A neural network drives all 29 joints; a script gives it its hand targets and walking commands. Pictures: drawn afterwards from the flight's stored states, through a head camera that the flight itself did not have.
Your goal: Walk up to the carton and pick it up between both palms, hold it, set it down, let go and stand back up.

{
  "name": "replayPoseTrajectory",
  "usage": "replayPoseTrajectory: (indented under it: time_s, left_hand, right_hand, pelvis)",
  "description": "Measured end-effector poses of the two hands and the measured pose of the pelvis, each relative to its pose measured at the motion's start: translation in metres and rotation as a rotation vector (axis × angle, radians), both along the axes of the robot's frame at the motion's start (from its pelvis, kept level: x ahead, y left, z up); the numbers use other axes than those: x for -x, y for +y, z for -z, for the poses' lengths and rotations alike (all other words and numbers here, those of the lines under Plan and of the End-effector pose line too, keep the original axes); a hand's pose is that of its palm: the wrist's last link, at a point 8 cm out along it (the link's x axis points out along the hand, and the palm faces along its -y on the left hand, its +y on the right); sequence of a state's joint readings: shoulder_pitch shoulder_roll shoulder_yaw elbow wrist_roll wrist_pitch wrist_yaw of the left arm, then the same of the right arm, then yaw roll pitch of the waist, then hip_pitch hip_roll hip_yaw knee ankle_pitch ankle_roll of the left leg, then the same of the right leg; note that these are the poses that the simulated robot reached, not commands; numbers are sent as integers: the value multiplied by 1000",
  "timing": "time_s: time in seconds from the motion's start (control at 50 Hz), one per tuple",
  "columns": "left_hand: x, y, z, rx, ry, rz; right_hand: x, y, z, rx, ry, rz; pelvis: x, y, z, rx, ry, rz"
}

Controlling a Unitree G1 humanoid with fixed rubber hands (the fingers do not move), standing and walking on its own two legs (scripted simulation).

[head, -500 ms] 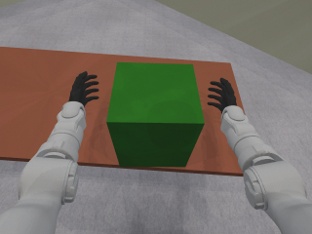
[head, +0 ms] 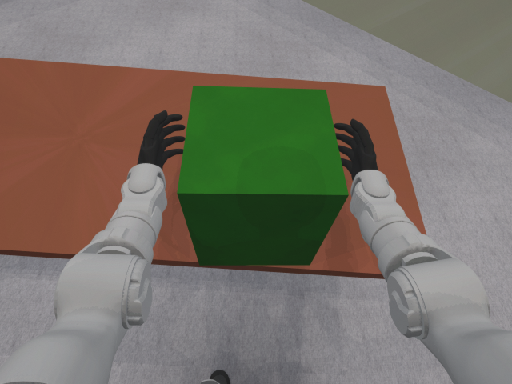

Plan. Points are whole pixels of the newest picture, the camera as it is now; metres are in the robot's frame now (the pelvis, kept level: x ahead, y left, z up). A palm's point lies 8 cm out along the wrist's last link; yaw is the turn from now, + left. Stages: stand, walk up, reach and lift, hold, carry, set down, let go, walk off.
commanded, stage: reach and lift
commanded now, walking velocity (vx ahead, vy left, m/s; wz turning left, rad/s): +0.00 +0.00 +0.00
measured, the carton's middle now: (257, 184) +0.43 +0.01 +0.02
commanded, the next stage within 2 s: none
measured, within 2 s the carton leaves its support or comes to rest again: leaves its support in 1.94 s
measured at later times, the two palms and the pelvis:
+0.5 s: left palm (167, 166) +0.44 +0.16 +0.06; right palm (352, 177) +0.42 -0.14 +0.06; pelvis +0.00 +0.01 +0.02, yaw -1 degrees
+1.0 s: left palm (161, 176) +0.42 +0.17 +0.06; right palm (351, 185) +0.40 -0.14 +0.06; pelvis +0.01 +0.01 +0.02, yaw -1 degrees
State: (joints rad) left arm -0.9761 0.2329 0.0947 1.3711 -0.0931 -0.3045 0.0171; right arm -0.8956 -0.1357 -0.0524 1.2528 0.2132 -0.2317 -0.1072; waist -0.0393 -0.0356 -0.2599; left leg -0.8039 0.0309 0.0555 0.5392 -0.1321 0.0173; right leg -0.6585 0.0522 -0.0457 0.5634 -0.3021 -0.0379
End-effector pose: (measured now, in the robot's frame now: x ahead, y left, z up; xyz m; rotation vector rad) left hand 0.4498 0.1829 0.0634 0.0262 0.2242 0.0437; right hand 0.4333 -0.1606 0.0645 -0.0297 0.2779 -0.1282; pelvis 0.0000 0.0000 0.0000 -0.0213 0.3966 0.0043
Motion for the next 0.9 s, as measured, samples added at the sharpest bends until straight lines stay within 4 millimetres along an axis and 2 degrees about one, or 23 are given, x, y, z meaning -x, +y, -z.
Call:
replayPoseTrajectory:
  time_s: [0.2,0.5,0.68,0.9]
  left_hand:
    - [1,-7,0,8,15,-3]
    - [8,-23,5,14,10,-32]
    - [16,-21,4,2,9,11]
    - [26,-17,5,-6,19,-11]
  right_hand:
    - [2,21,3,1,3,-10]
    - [16,20,4,35,-29,37]
    - [30,21,1,90,-32,42]
    - [33,24,1,90,-27,16]
  pelvis:
    - [0,6,-4,4,-21,1]
    - [0,14,-15,4,-99,19]
    - [-9,13,-21,-4,-166,26]
    - [-10,11,-22,0,-182,27]
